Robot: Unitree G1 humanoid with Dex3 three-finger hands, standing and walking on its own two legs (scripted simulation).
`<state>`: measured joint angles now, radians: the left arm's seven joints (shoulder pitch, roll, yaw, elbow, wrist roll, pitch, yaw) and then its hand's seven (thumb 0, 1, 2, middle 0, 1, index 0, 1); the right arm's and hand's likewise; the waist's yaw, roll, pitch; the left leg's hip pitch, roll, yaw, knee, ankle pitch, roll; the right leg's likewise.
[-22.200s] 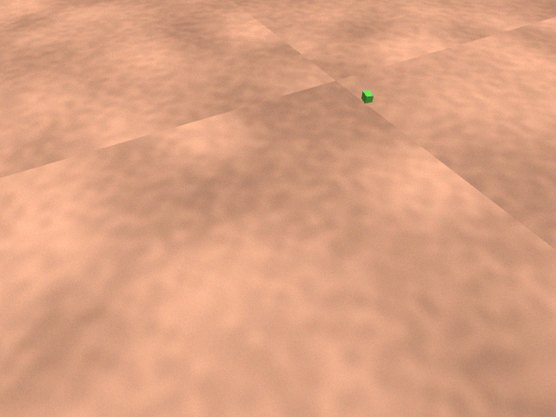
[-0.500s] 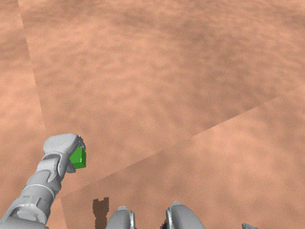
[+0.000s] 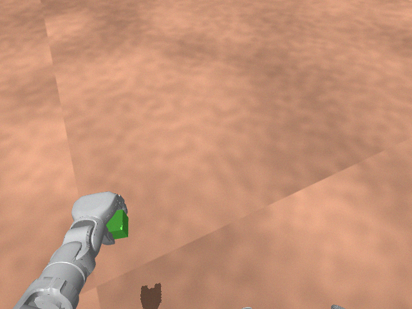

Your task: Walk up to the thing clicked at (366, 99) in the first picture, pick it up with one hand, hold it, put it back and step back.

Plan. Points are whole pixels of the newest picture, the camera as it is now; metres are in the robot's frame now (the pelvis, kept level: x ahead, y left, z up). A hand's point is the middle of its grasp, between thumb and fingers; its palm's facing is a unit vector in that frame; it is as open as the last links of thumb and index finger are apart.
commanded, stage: lift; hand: left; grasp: from above
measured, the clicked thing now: (109, 226) +0.34 +0.22 -0.11
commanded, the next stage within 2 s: hold in 0.04 s
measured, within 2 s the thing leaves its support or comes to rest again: neither
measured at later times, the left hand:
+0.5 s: hand (98, 214) +0.34 +0.22 -0.03, palm faces -0.44 -0.04 -0.90, open 7.7 cm
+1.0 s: hand (95, 226) +0.30 +0.22 -0.01, palm faces -0.44 -0.03 -0.90, open 7.7 cm
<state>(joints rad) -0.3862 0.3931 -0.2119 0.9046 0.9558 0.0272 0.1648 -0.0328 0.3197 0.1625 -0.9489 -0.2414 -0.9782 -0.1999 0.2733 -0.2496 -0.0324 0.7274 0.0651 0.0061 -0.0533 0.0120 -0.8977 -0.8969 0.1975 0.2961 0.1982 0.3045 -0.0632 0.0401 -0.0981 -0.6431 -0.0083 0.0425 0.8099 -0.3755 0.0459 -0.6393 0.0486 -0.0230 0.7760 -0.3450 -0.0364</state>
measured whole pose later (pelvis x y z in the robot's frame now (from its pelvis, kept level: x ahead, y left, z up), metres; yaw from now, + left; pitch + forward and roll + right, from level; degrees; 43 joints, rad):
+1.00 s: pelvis +0.01 +0.00 +0.03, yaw +0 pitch +3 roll +0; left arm -0.26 0.41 -0.25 0.69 0.97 0.01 0.04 -0.03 0.34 0.15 -0.93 -0.26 -0.96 -0.21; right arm 0.23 -0.27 -0.03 0.69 0.08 0.07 -0.06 0.01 -0.90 -0.90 0.20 0.30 0.20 0.30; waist -0.01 0.06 -0.03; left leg -0.31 -0.02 0.05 0.50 -0.25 0.04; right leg -0.33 0.04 0.00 0.51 -0.24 -0.04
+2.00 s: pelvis +0.01 -0.01 +0.04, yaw +0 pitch +2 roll +0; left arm -0.26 0.41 -0.26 0.65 0.96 0.02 0.01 -0.03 0.35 0.17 -0.89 -0.30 -0.92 -0.25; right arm 0.20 -0.26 -0.03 0.69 0.09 0.08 -0.07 0.01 -0.90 -0.90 0.19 0.30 0.20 0.30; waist 0.00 0.06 -0.01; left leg -0.24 -0.02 0.05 0.43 -0.22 0.04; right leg -0.26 0.04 0.00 0.44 -0.21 -0.04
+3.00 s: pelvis -0.07 +0.00 -0.18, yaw +0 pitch +32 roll -2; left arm -0.84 0.43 -0.11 1.32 1.12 -0.01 0.35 -0.03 0.32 0.24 -0.89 -0.32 -0.91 -0.27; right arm 0.27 -0.24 -0.04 0.73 -0.02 -0.01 -0.01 0.01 -0.90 -0.89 0.20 0.30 0.20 0.30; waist -0.18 0.05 -0.20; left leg -1.64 0.00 0.04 1.65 -0.58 0.06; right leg -1.63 0.02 -0.08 1.61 -0.56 -0.05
